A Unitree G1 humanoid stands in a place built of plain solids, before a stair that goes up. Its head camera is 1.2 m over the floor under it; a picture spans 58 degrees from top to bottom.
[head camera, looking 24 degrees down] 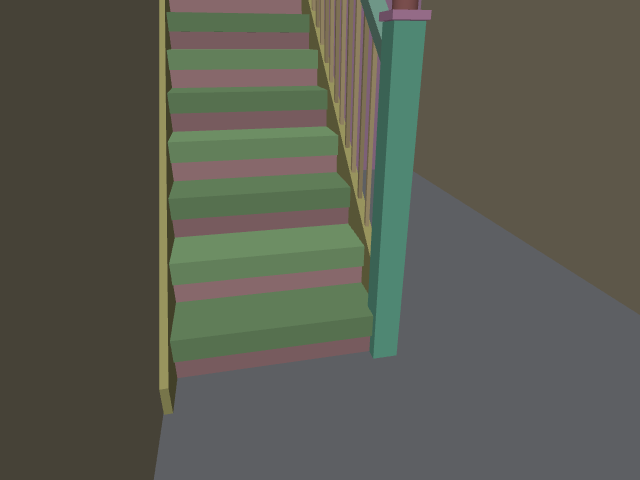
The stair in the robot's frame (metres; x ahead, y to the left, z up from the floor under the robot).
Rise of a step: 0.20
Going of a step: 0.25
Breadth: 0.83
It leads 12 degrees to the left of straight ahead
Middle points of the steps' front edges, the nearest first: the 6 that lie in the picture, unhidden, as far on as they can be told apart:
1.41 0.17 0.20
1.66 0.21 0.39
1.90 0.26 0.59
2.14 0.31 0.79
2.38 0.36 0.99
2.63 0.42 1.19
